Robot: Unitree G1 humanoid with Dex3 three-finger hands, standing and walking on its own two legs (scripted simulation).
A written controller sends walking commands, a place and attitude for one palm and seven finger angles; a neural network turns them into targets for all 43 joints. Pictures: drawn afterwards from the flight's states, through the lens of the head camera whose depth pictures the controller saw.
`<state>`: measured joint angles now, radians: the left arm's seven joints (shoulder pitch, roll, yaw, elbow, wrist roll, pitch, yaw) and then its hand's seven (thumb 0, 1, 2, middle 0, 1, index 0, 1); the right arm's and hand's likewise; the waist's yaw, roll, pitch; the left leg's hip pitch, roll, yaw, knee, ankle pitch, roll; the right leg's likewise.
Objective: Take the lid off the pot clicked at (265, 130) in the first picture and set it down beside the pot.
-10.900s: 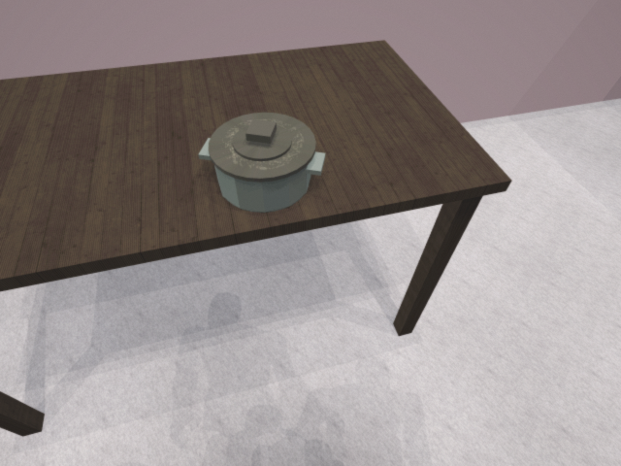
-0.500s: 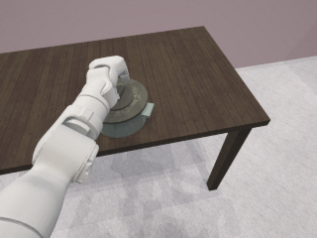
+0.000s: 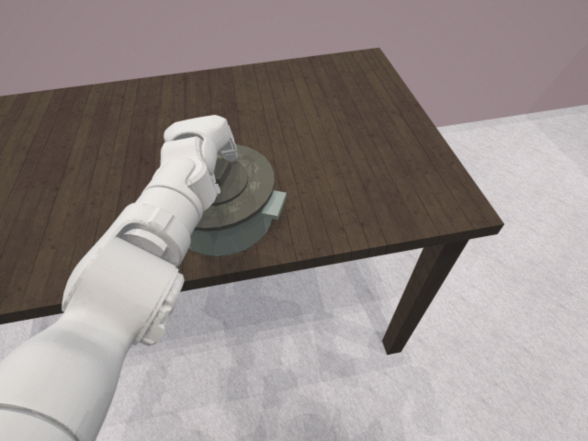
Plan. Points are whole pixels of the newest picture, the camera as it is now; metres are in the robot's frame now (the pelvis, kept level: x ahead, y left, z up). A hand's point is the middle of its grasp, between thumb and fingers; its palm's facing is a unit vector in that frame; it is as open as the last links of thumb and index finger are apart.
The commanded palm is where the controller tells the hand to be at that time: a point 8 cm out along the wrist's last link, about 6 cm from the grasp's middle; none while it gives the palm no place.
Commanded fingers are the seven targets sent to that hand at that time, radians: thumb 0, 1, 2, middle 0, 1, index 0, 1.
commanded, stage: lower the open fingers around the knob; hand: left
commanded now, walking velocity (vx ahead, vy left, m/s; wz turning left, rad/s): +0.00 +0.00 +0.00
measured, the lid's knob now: (213, 171) +0.51 +0.10 +0.08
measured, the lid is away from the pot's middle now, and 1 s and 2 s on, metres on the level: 0.00 0.00 0.00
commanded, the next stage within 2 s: close the fingers and squeeze the knob in 0.64 s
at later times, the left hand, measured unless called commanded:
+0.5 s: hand (205, 170) +0.48 +0.11 +0.11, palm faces -0.36 -0.09 -0.93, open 9.9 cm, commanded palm +0.48 +0.11 +0.16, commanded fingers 0.00 -0.29 1.45 -0.85 -0.08 -0.85 -0.08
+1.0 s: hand (203, 176) +0.47 +0.11 +0.10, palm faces -0.35 -0.08 -0.93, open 9.8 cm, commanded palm +0.48 +0.12 +0.15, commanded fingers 0.00 0.01 1.03 -0.55 -0.87 -0.55 -0.87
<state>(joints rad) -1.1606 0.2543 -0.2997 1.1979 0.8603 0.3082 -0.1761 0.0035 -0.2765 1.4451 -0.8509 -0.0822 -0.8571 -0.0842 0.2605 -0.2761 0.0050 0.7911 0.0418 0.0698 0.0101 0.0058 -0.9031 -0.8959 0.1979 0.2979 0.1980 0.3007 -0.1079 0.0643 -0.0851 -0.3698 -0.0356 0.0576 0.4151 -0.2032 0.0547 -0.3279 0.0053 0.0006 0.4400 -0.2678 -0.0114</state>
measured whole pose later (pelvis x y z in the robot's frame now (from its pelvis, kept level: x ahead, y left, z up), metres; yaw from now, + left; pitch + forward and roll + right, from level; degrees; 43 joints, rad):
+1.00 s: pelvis +0.00 +0.00 +0.00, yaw +0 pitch +9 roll +0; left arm -1.16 0.27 -0.31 1.21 0.87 0.29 -0.17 0.00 -0.10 1.12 -0.57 -0.61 -0.61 -0.63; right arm 0.27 -0.28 0.00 0.78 0.05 0.07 0.00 0.01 -0.90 -0.90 0.20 0.30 0.20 0.30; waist -0.12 0.06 -0.08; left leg -0.39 -0.04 0.06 0.44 -0.21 0.06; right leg -0.34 0.01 0.00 0.45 -0.27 -0.01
